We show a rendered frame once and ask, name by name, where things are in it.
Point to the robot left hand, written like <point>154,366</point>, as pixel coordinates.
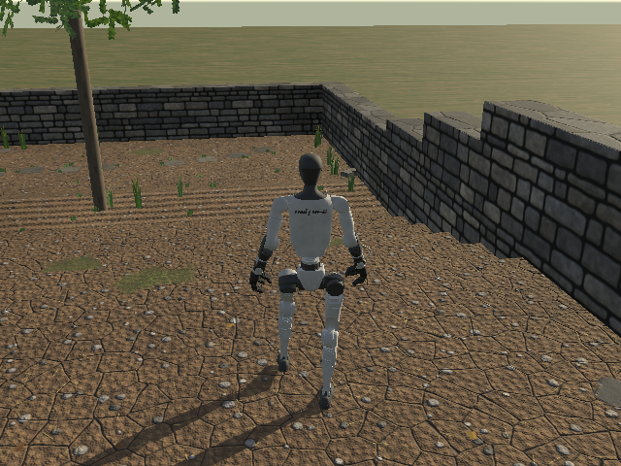
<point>257,278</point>

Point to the robot foot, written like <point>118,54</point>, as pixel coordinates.
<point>325,401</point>
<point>283,364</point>

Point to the right robot foot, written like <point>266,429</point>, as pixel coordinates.
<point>325,401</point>

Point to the robot right forearm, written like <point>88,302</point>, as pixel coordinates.
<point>357,255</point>

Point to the robot left upper arm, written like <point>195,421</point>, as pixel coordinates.
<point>279,206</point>

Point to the robot left forearm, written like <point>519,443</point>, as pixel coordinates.
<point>262,259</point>

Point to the left robot foot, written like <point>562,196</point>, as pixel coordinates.
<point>283,364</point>

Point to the robot right hand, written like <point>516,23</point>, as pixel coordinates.
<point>352,271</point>

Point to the robot right upper arm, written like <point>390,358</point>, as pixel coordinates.
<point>341,206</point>

